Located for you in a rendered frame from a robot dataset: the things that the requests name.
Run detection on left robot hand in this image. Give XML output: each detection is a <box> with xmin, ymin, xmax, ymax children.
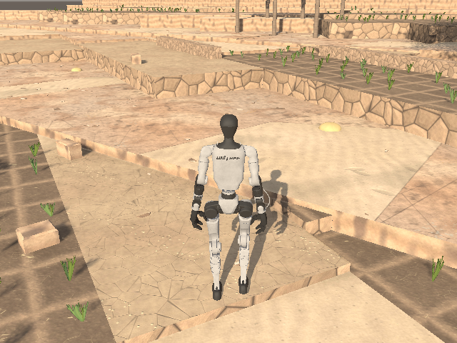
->
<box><xmin>190</xmin><ymin>210</ymin><xmax>207</xmax><ymax>230</ymax></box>

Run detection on left robot upper arm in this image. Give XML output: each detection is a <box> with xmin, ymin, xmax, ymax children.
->
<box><xmin>197</xmin><ymin>144</ymin><xmax>214</xmax><ymax>185</ymax></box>

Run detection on robot left foot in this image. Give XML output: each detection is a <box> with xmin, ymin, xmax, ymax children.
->
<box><xmin>212</xmin><ymin>281</ymin><xmax>222</xmax><ymax>301</ymax></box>

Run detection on robot left forearm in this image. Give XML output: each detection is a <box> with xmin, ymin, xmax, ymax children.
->
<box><xmin>191</xmin><ymin>174</ymin><xmax>204</xmax><ymax>211</ymax></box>

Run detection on right robot upper arm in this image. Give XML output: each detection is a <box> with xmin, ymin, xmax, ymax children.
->
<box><xmin>244</xmin><ymin>145</ymin><xmax>260</xmax><ymax>187</ymax></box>

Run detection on robot right forearm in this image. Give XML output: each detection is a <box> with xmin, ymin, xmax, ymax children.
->
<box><xmin>252</xmin><ymin>176</ymin><xmax>266</xmax><ymax>214</ymax></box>

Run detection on right robot thigh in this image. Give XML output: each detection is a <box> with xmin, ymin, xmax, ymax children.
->
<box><xmin>238</xmin><ymin>199</ymin><xmax>253</xmax><ymax>247</ymax></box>

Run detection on right robot hand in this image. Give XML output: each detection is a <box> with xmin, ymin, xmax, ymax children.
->
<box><xmin>251</xmin><ymin>212</ymin><xmax>267</xmax><ymax>234</ymax></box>

